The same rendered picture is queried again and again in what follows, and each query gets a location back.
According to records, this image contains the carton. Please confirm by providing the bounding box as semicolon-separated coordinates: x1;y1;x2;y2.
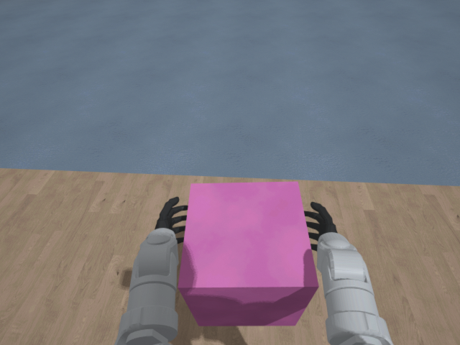
178;181;319;326

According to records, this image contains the right robot forearm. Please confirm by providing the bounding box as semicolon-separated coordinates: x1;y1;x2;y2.
317;232;394;345

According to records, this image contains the right robot hand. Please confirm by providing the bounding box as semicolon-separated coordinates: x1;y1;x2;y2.
304;202;338;251

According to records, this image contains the left robot forearm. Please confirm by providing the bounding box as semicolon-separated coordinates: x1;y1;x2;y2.
114;228;179;345

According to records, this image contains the left robot hand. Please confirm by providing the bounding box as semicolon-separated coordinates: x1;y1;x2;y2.
155;197;188;244

